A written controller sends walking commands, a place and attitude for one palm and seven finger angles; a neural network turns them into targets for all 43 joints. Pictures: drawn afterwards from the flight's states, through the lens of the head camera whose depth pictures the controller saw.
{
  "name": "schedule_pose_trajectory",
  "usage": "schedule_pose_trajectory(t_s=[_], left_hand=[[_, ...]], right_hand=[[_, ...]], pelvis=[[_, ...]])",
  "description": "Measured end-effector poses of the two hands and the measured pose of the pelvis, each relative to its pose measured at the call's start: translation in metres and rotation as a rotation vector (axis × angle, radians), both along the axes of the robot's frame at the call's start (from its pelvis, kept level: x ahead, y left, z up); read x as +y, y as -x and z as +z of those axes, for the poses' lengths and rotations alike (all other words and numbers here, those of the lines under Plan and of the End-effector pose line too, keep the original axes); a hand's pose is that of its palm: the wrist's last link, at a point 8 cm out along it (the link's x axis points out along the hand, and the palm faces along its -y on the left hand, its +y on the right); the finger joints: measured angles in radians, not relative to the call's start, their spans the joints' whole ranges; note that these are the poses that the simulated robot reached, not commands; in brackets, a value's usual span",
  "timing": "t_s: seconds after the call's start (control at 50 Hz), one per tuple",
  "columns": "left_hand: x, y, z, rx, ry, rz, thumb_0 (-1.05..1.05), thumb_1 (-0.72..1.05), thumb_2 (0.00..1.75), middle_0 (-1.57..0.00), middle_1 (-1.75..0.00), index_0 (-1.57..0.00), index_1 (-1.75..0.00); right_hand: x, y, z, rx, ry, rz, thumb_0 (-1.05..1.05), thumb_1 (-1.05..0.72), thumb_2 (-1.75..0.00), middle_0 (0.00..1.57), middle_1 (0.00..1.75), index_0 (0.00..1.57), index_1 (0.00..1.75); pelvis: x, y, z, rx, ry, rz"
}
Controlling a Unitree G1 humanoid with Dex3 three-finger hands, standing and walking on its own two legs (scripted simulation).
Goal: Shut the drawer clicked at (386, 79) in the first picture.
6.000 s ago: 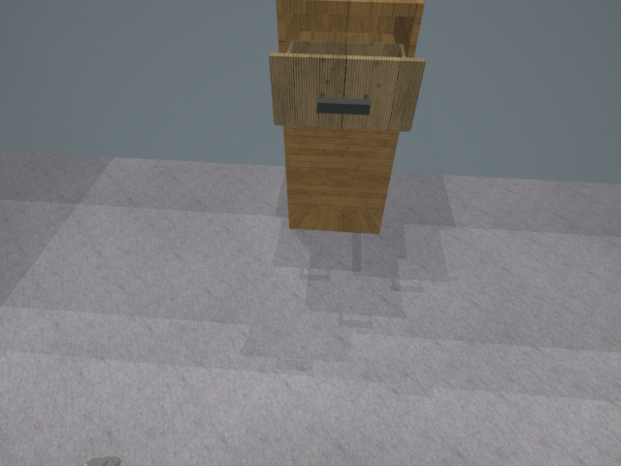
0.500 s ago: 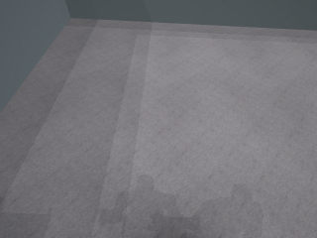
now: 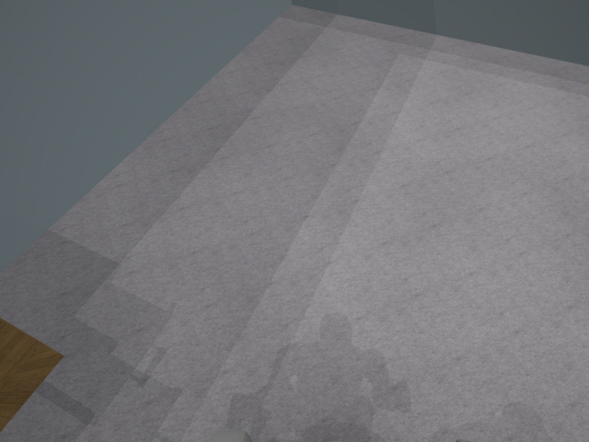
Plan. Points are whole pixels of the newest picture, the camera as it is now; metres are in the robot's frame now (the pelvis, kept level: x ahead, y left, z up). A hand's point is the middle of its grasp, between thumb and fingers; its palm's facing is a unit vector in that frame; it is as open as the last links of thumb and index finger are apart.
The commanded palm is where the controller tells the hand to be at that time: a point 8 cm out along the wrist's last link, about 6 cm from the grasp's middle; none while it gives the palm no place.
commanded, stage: turn to face it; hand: left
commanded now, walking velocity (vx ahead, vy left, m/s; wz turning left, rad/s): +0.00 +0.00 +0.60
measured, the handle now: out of the picture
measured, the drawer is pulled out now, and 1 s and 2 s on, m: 0.30 0.30 0.30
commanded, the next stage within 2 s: take the last steps up to it in 1.72 s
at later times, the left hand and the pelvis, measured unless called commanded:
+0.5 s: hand out of the picture +0.06 +0.22 -0.14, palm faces +0.29 -0.91 -0.30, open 7.4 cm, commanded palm none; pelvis +0.01 -0.01 -0.01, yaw +17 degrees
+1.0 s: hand out of the picture -0.14 +0.22 -0.19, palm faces +0.61 -0.75 -0.25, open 7.4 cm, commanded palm none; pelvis -0.03 +0.02 -0.01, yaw +35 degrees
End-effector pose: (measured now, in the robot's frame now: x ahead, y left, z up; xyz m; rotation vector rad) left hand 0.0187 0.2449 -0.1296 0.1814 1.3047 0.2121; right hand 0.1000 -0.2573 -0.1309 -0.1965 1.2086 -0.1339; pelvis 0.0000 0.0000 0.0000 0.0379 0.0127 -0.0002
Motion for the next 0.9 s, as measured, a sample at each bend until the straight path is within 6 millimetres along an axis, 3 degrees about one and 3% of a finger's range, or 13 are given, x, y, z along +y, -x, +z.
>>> schedule_pose_trajectory(t_s=[0.06, 0.12, 0.24, 0.32, 0.42, 0.5, 0.62, 0.72, 0.8, 0.9], left_hand=[[0.023, 0.023, -0.017, 0.036, 0.007, 0.069, 0.01, 0.9, 0.9, -0.21, -0.3, -0.21, -0.3], [0.042, 0.035, -0.022, 0.07, -0.006, 0.11, 0.01, 0.9, 0.9, -0.21, -0.29, -0.21, -0.3], [0.056, 0.019, -0.008, -0.018, -0.023, 0.153, 0.01, 0.91, 0.9, -0.2, -0.29, -0.2, -0.3], [0.052, 0.0, 0.003, -0.092, -0.041, 0.163, 0.01, 0.91, 0.9, -0.2, -0.29, -0.2, -0.3], [0.034, -0.02, 0.013, -0.174, -0.072, 0.169, 0.01, 0.91, 0.9, -0.2, -0.29, -0.2, -0.3], [0.014, -0.019, 0.02, -0.218, -0.096, 0.188, 0.01, 0.91, 0.9, -0.2, -0.29, -0.2, -0.3], [-0.01, 0.013, 0.027, -0.184, -0.078, 0.277, 0.01, 0.9, 0.9, -0.21, -0.29, -0.21, -0.3], [-0.021, 0.05, 0.019, -0.132, -0.048, 0.363, 0.01, 0.9, 0.9, -0.21, -0.29, -0.21, -0.3], [-0.021, 0.091, 0.008, -0.077, -0.023, 0.446, 0.01, 0.9, 0.9, -0.21, -0.3, -0.21, -0.3], [-0.01, 0.149, -0.017, -0.01, 0.009, 0.563, 0.01, 0.9, 0.9, -0.21, -0.3, -0.21, -0.3]], right_hand=[[0.02, -0.031, 0.001, -0.072, 0.025, 0.073, 0.01, -0.91, -0.9, 0.19, 0.3, 0.2, 0.3], [0.037, -0.047, 0.009, -0.122, 0.036, 0.117, 0.01, -0.91, -0.9, 0.19, 0.3, 0.2, 0.3], [0.051, -0.049, 0.018, -0.108, 0.034, 0.168, 0.01, -0.9, -0.9, 0.2, 0.3, 0.2, 0.3], [0.048, -0.045, 0.011, -0.075, 0.015, 0.187, 0.01, -0.9, -0.9, 0.2, 0.3, 0.2, 0.3], [0.032, -0.039, -0.008, -0.023, -0.013, 0.197, 0.01, -0.9, -0.9, 0.2, 0.3, 0.2, 0.3], [0.016, -0.041, -0.023, 0.016, -0.027, 0.219, 0.01, -0.9, -0.9, 0.2, 0.3, 0.2, 0.3], [0.01, -0.048, -0.016, 0.067, -0.028, 0.288, 0.01, -0.91, -0.9, 0.2, 0.3, 0.2, 0.3], [0.022, -0.062, -0.009, 0.085, -0.012, 0.365, 0.01, -0.91, -0.9, 0.19, 0.3, 0.2, 0.3], [0.048, -0.083, -0.004, 0.057, 0.004, 0.447, 0.01, -0.91, -0.9, 0.19, 0.3, 0.2, 0.3], [0.1, -0.112, 0.004, -0.045, 0.027, 0.57, 0.01, -0.91, -0.9, 0.19, 0.3, 0.2, 0.3]], pelvis=[[0.015, -0.001, -0.012, 0.007, 0.022, 0.042], [0.021, 0.001, -0.012, -0.003, 0.023, 0.069], [0.022, 0.001, -0.002, -0.014, 0.041, 0.133], [0.017, 0.001, 0.0, -0.013, 0.039, 0.179], [-0.001, -0.003, -0.005, -0.007, 0.025, 0.238], [-0.014, -0.005, -0.01, -0.012, 0.02, 0.304], [-0.022, -0.008, 0.002, -0.024, -0.005, 0.385], [-0.02, -0.005, 0.005, -0.027, -0.01, 0.448], [-0.012, 0.001, 0.002, -0.025, 0.0, 0.497], [0.009, 0.014, -0.01, -0.023, 0.029, 0.563]])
